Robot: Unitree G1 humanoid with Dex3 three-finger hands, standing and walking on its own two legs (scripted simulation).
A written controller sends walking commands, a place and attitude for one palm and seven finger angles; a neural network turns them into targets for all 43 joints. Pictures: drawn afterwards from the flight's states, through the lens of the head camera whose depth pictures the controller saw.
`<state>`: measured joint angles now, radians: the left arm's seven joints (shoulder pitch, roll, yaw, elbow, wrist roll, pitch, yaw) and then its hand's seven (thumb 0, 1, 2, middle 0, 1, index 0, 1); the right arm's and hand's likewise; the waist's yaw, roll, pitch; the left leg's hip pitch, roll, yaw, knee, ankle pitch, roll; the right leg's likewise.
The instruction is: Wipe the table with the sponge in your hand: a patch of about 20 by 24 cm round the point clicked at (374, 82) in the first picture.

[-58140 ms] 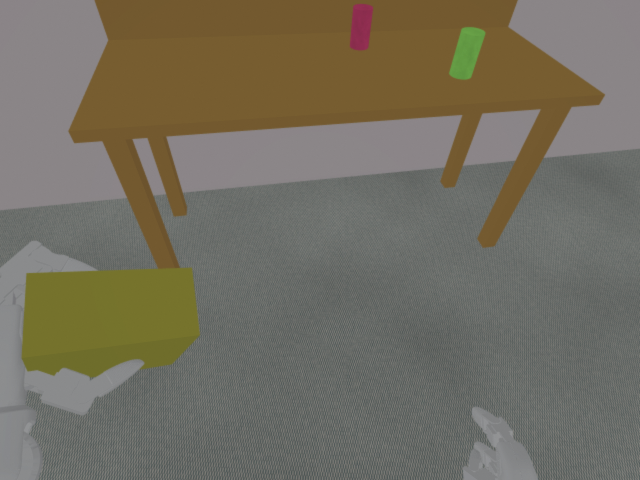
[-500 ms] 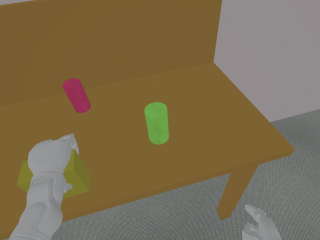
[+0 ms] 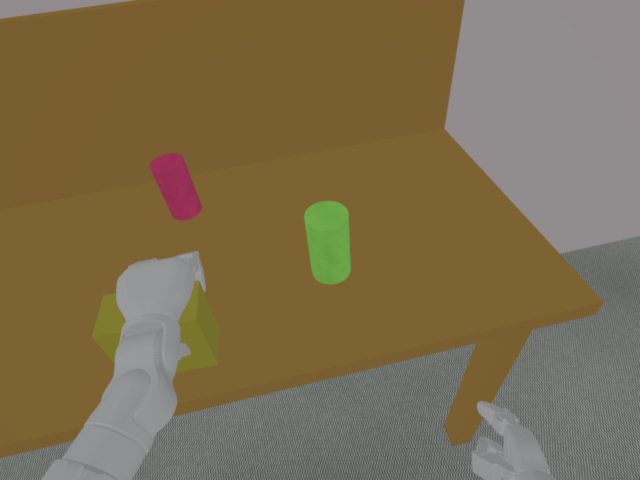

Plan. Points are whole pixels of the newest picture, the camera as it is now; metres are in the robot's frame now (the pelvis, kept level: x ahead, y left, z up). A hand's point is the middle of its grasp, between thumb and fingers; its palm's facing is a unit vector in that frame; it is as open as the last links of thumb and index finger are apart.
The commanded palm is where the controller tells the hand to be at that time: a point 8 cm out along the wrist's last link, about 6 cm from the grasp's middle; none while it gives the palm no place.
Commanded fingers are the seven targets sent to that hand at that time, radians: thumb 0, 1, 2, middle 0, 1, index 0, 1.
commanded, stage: slide across to the third lane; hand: left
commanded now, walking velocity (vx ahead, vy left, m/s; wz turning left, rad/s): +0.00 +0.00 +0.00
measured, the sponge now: (168, 340) +0.29 +0.28 +0.00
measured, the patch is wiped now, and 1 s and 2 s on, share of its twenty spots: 0.70 0.70 0.80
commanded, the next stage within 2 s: wipe forward along the third lane in 0.86 s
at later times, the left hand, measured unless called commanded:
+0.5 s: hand (182, 308) +0.30 +0.24 +0.06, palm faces +0.01 -0.02 -1.00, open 10.5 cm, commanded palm +0.27 +0.21 +0.10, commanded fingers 0.00 0.10 1.30 -1.20 -1.60 -1.20 -1.60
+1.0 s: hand (184, 308) +0.30 +0.24 +0.06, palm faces +0.01 -0.01 -1.00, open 10.5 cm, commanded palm +0.28 +0.21 +0.09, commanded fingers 0.00 0.10 1.30 -1.20 -1.60 -1.20 -1.60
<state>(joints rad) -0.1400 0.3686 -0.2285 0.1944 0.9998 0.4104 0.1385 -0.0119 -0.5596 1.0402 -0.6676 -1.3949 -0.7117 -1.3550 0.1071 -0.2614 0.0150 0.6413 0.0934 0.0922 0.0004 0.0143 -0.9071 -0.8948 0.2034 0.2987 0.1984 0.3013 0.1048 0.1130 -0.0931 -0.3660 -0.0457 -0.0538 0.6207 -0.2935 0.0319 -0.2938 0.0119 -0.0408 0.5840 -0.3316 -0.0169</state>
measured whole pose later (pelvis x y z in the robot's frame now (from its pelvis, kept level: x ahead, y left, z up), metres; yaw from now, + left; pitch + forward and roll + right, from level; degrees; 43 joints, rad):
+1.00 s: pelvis +0.00 -0.01 +0.00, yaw -1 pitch +3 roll -1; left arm -0.14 0.36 -0.21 0.25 1.00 0.41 0.15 0.00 -0.57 1.05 -0.67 -1.40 -0.72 -1.36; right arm 0.11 -0.27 0.01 0.64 0.09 0.12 -0.01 0.01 -0.91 -0.89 0.20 0.30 0.20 0.30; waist 0.09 0.10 -0.10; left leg -0.36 -0.03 -0.04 0.60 -0.29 0.02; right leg -0.30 0.03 -0.03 0.58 -0.32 -0.03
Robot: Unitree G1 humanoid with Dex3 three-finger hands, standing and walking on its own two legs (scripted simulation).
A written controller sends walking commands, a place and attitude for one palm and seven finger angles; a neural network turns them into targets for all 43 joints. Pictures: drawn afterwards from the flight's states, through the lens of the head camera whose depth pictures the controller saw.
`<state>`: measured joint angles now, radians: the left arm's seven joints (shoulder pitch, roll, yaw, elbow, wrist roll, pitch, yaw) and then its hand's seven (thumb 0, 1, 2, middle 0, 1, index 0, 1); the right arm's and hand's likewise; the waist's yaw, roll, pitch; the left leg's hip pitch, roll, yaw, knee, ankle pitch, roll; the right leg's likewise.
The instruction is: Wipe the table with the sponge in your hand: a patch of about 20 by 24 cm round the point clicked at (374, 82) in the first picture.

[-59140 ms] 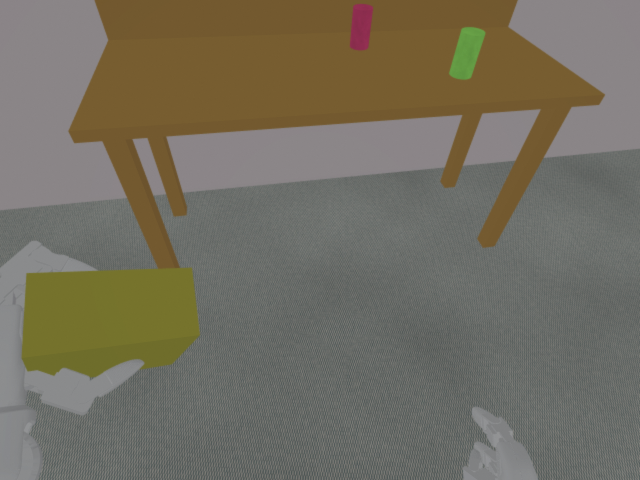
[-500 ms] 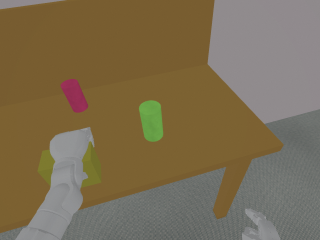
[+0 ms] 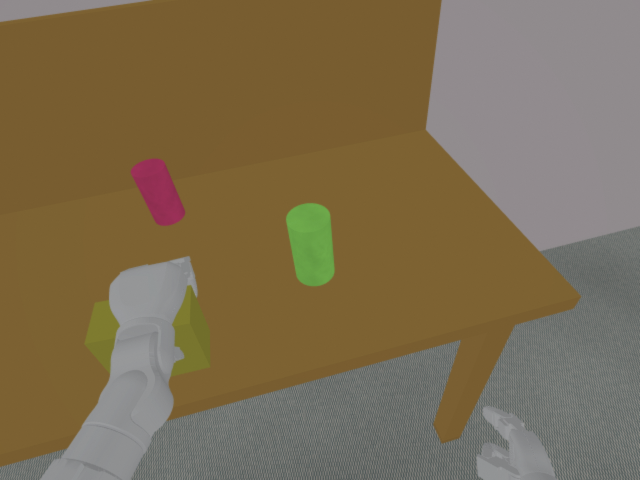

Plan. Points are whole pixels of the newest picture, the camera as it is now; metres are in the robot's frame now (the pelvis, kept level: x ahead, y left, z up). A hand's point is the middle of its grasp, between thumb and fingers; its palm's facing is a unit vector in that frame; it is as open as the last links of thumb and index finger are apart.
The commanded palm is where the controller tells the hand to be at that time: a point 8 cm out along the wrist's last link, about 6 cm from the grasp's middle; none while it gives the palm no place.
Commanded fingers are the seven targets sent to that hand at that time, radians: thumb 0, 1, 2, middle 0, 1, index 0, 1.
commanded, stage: wipe forward along the third lane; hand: left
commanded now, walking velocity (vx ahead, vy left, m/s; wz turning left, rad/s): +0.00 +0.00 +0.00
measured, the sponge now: (161, 346) +0.28 +0.28 +0.00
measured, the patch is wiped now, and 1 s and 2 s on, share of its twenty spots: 0.70 0.80 1.00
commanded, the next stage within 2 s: wipe back along the third lane in 1.58 s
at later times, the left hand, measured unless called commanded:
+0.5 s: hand (174, 305) +0.32 +0.25 +0.06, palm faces -0.06 +0.03 -1.00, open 10.4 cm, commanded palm +0.31 +0.24 +0.07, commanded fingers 0.00 0.10 1.30 -1.20 -1.60 -1.20 -1.60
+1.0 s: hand (184, 269) +0.38 +0.26 +0.06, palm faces -0.09 +0.07 -0.99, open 10.4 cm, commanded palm +0.37 +0.25 +0.07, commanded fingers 0.00 0.10 1.30 -1.20 -1.60 -1.20 -1.60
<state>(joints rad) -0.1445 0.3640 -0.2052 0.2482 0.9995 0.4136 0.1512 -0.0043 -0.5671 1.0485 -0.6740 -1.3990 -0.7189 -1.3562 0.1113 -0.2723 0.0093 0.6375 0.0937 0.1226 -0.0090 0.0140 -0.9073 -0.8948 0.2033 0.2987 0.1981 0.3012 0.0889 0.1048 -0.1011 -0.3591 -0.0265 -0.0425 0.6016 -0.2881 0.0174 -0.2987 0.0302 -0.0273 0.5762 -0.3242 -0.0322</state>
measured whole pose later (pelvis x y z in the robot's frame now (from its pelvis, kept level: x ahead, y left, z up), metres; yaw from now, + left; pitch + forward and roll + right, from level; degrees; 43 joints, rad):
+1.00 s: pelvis -0.06 -0.04 -0.03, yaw -2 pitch +10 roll -1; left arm -0.74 0.57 -0.08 1.03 1.01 0.17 0.16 0.00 -0.61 1.06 -0.74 -1.34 -0.78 -1.30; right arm 0.30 -0.30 -0.01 0.70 0.09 0.11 -0.05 0.01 -0.91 -0.89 0.20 0.30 0.20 0.30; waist -0.03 0.08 -0.13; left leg -0.70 -0.02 -0.11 0.80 -0.31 0.02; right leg -0.65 0.10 -0.04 0.77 -0.30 -0.08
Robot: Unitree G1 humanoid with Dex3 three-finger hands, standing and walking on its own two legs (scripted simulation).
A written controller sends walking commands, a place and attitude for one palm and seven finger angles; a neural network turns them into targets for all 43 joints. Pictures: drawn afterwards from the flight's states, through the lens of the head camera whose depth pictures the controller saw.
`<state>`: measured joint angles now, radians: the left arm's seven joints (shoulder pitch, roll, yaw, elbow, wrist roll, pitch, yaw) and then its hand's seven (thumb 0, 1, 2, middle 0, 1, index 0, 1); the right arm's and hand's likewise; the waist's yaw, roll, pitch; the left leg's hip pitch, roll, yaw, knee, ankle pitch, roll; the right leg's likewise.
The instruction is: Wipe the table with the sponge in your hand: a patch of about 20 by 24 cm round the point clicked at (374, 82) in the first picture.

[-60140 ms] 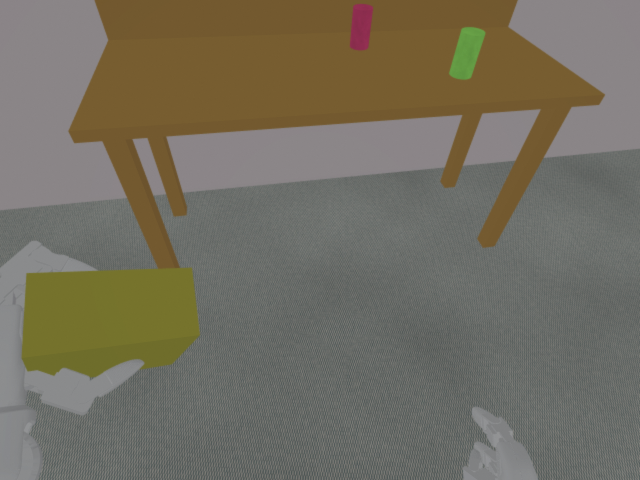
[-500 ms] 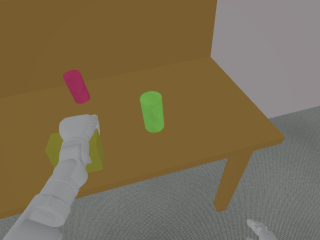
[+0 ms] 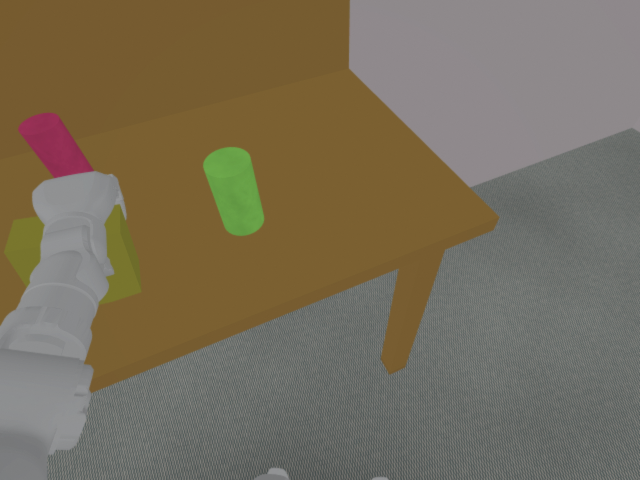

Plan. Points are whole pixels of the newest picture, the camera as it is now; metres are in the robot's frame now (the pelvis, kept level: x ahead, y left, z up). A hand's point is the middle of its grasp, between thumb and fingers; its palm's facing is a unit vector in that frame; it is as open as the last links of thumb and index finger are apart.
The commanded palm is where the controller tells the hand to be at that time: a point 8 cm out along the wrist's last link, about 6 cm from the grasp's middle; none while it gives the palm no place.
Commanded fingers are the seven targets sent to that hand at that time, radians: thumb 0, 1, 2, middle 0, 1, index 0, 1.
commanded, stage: wipe forward along the third lane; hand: left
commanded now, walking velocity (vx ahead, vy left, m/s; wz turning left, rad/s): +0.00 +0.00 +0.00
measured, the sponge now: (87, 270) +0.39 +0.34 +0.03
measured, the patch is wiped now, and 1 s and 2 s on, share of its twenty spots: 0.80 1.00 1.00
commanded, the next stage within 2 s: wipe back along the third lane in 0.58 s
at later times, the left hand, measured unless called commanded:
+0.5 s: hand (89, 207) +0.47 +0.34 +0.09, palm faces -0.11 +0.03 -0.99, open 10.4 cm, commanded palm +0.46 +0.34 +0.10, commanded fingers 0.00 0.10 1.30 -1.20 -1.60 -1.20 -1.60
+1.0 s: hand (85, 200) +0.48 +0.36 +0.08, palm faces -0.03 +0.05 -1.00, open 10.4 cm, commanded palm +0.45 +0.32 +0.10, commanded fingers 0.00 0.10 1.30 -1.20 -1.60 -1.20 -1.60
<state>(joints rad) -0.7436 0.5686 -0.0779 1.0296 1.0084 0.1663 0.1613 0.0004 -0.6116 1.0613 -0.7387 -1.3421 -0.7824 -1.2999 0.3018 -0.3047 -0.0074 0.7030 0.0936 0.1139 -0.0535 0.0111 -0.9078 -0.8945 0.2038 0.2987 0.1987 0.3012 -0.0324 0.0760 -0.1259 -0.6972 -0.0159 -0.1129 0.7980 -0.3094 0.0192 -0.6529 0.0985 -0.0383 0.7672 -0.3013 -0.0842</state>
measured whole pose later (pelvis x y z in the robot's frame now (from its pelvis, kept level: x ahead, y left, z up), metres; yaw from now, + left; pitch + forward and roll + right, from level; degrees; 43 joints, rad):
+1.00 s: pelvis +0.04 +0.07 +0.01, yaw -3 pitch +14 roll -3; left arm -0.78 0.51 -0.12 1.03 1.00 0.23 0.25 0.01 -0.60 1.06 -0.72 -1.37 -0.76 -1.33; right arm 0.31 -0.26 0.00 0.71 0.09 0.14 -0.01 0.01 -0.91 -0.89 0.20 0.30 0.20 0.30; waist -0.02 0.07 -0.17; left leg -0.69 -0.06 -0.07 0.77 -0.32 0.06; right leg -0.62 0.07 0.03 0.68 -0.31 0.00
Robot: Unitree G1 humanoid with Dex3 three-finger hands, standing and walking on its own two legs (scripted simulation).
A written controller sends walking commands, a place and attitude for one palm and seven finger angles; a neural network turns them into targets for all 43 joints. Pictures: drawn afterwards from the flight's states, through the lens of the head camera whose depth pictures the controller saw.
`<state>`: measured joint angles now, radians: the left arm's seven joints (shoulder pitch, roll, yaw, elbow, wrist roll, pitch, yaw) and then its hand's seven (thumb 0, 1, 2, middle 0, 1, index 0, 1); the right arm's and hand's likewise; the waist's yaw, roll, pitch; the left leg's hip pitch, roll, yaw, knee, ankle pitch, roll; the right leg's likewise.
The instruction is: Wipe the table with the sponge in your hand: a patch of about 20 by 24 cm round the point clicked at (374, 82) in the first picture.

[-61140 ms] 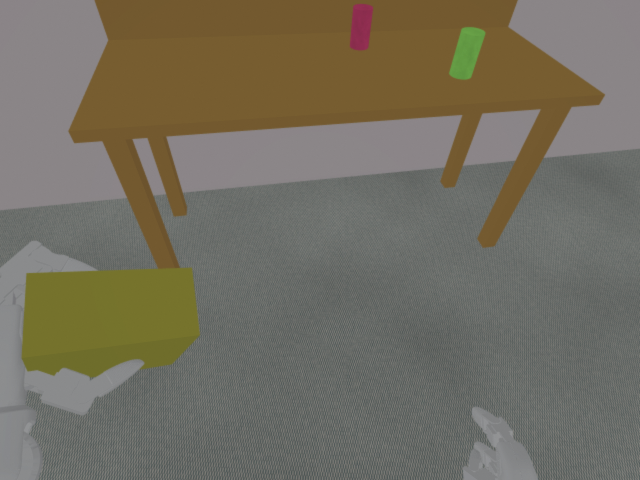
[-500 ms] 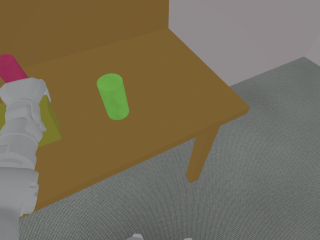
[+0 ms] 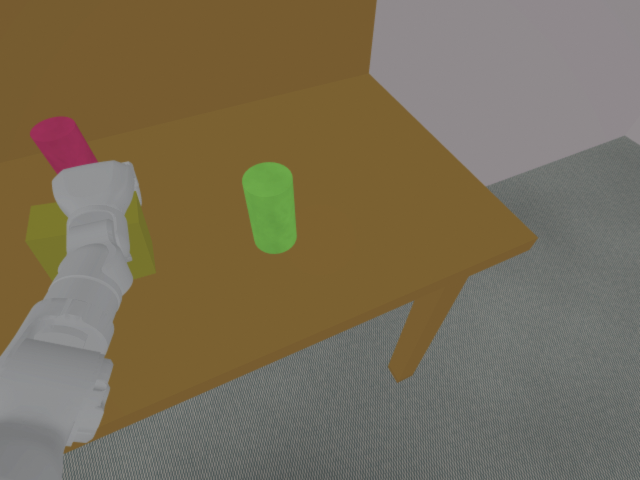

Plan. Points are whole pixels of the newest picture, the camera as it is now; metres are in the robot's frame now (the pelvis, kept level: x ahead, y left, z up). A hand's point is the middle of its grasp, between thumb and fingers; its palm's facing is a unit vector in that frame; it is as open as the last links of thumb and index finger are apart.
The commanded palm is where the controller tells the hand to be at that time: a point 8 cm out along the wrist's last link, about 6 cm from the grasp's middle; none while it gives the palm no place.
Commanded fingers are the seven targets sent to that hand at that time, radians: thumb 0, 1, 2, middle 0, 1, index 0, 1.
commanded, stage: wipe back along the third lane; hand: left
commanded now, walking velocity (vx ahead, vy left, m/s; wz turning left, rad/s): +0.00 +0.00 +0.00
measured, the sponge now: (104, 255) +0.41 +0.34 +0.01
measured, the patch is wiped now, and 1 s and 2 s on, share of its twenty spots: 1.00 1.00 1.00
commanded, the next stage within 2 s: none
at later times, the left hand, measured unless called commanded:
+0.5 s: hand (111, 230) +0.40 +0.30 +0.08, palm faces +0.03 +0.01 -1.00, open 10.5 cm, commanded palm +0.35 +0.25 +0.10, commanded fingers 0.00 0.10 1.30 -1.20 -1.60 -1.20 -1.60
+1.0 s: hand (125, 265) +0.35 +0.26 +0.08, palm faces +0.08 -0.04 -1.00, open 10.5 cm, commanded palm +0.30 +0.23 +0.10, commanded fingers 0.00 0.10 1.30 -1.20 -1.60 -1.20 -1.60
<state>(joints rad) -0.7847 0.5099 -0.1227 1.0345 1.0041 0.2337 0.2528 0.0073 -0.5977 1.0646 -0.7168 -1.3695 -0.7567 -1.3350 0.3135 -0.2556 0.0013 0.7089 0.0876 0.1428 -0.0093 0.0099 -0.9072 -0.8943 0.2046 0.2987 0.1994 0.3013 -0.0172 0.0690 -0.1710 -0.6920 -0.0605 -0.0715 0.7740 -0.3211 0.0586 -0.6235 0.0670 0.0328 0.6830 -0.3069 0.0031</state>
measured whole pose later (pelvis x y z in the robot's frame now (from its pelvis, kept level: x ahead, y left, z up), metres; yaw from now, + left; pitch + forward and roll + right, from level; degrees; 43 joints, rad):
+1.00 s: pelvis +0.05 -0.01 +0.02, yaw +0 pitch +5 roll -2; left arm -0.11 0.37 -0.18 0.16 0.97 0.53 0.18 0.01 -0.50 1.02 -0.62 -1.45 -0.66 -1.41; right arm 0.10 -0.27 0.04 0.59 0.10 0.18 0.03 0.01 -0.91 -0.89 0.20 0.30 0.20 0.30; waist 0.06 0.10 -0.14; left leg -0.36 -0.06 -0.07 0.62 -0.35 0.05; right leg -0.30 0.05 0.04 0.55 -0.34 -0.01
